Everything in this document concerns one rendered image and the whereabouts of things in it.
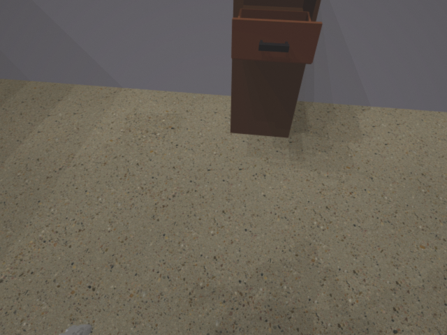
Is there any cabinet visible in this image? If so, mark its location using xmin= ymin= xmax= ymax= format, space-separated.
xmin=230 ymin=0 xmax=321 ymax=137

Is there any handle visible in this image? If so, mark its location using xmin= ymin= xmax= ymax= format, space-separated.
xmin=258 ymin=40 xmax=289 ymax=52

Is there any drawer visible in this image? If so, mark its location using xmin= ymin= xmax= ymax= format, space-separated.
xmin=231 ymin=8 xmax=322 ymax=64

